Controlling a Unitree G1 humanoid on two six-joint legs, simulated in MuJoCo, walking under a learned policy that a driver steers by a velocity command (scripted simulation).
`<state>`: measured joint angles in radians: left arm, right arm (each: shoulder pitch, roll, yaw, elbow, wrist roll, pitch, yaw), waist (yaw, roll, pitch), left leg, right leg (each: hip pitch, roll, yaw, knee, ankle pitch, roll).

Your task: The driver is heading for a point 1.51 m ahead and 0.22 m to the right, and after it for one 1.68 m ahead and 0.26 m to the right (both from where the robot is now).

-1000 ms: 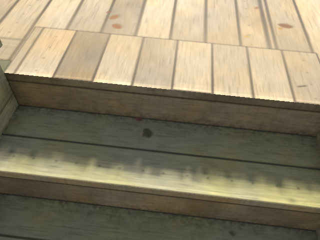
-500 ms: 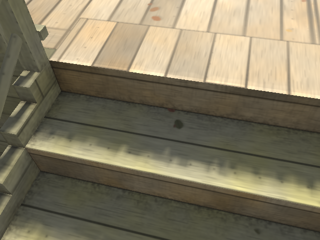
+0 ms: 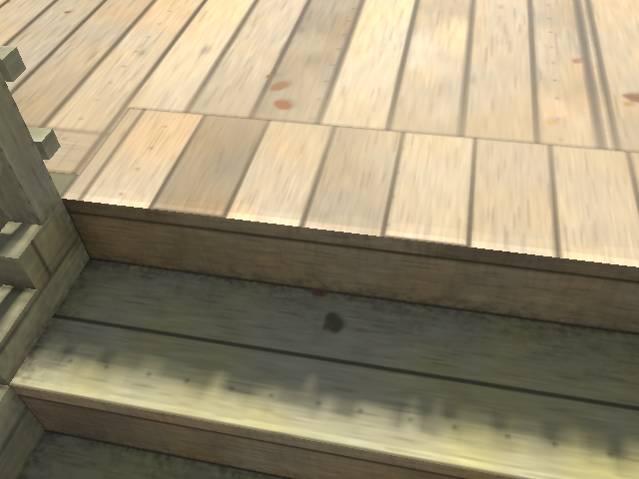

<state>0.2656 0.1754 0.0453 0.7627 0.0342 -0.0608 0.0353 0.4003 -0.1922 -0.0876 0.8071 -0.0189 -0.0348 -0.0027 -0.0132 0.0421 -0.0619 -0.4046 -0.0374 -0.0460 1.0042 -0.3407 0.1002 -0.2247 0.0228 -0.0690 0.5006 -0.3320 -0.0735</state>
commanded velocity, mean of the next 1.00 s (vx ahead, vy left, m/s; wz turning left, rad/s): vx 0.48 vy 0.00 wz -0.29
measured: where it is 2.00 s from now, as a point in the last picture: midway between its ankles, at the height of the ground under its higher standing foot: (413, 93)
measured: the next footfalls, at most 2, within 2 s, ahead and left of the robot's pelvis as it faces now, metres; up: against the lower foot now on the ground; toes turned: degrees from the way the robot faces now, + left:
left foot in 0.32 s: +0.34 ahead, +0.10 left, +0.17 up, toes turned +4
right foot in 0.80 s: +0.59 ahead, -0.15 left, +0.34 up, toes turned -18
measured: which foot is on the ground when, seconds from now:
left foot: up 0.00-0.30, down 0.32-0.82, up 0.84-1.00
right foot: down 0.00-0.34, up 0.36-0.78, down 0.80-1.00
